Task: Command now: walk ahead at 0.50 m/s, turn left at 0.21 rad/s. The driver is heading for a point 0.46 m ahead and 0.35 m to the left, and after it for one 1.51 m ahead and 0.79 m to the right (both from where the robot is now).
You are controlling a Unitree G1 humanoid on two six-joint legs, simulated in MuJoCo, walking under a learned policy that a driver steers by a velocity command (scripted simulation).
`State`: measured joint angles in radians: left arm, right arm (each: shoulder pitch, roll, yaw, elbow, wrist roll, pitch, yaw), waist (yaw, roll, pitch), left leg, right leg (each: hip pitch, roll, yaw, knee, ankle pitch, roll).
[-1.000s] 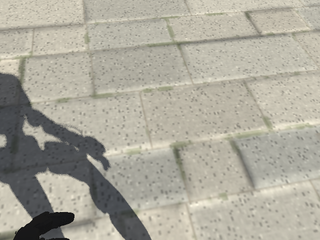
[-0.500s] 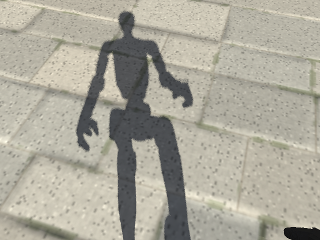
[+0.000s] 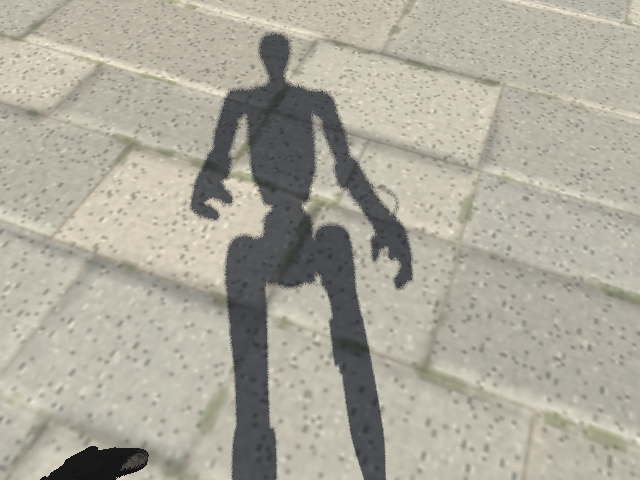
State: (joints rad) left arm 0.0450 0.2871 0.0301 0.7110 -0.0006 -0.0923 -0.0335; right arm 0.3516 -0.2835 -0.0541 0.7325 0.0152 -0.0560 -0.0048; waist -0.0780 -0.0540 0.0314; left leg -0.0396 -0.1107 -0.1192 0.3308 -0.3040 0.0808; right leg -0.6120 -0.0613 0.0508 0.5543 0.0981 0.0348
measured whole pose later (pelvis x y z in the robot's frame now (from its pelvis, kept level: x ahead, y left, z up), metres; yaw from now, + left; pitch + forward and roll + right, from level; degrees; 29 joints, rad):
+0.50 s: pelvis +0.29 -0.03 +0.00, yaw +6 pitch +2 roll -2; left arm 0.34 0.29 0.04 0.85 0.00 -0.09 -0.01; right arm 0.13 -0.27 -0.04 0.70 0.02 -0.05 0.03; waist 0.08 0.04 0.02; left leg -0.66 0.08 -0.04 0.64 0.06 0.02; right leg 0.03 0.06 -0.10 0.19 -0.25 -0.04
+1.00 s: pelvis +0.47 +0.01 +0.00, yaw -3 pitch +1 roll +2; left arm 0.19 0.29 0.06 0.77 -0.01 0.06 0.01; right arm 0.11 -0.27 -0.06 0.81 -0.01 -0.02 -0.02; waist 0.00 -0.02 0.05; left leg -0.24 0.03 0.21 0.40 -0.18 0.03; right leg -0.50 -0.09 -0.02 0.80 -0.29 0.05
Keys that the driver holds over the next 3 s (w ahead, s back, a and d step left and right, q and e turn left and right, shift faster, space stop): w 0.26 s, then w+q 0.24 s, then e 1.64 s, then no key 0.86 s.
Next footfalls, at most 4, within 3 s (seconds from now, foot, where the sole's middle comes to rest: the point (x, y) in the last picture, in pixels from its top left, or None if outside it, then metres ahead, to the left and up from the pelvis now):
0.10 right None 0.24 -0.13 -0.78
0.62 left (234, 456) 0.53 0.13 -0.78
1.08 right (355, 445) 0.54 -0.12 -0.78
1.54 left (249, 420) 0.60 0.10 -0.78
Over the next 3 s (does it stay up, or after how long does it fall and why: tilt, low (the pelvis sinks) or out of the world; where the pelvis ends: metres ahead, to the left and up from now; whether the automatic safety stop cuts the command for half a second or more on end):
stays up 0.53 -0.02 0.00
